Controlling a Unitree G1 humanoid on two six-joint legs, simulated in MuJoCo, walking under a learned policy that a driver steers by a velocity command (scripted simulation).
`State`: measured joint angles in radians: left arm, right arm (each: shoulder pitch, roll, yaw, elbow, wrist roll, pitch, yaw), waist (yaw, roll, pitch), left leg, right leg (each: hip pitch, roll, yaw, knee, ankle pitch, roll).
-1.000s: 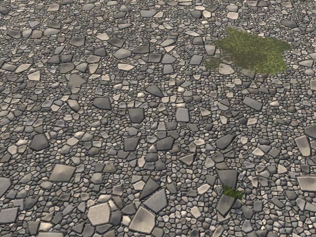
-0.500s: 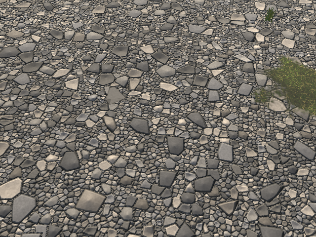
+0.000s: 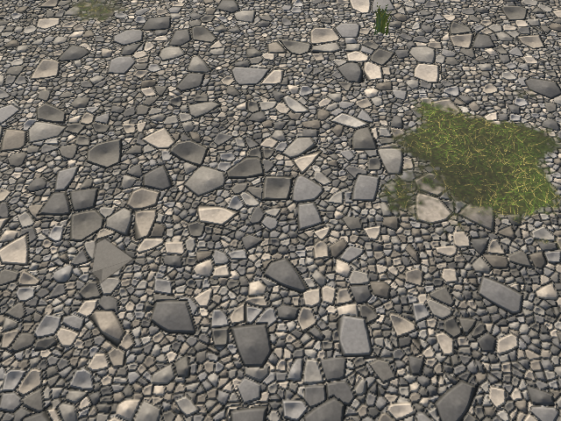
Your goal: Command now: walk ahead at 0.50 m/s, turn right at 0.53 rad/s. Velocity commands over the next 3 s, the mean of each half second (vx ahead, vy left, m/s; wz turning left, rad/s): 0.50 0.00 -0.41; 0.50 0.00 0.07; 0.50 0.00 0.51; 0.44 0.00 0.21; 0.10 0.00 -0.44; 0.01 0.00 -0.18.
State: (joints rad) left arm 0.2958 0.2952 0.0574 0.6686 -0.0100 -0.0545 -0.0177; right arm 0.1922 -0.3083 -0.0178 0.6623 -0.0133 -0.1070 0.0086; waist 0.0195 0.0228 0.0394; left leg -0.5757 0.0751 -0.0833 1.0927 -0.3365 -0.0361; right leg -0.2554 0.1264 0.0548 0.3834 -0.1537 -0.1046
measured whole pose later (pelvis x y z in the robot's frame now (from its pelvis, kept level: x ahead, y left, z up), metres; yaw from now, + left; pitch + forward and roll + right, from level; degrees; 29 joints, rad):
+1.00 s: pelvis +0.52 -0.05 +0.01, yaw -8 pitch +0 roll -2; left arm 0.31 0.26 0.06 0.78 0.02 -0.10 -0.02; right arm 0.24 -0.32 -0.06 0.78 0.03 -0.04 0.00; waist 0.03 0.06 0.02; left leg -0.66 0.09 -0.09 1.03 -0.15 -0.02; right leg -0.10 0.04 -0.13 0.28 -0.19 -0.06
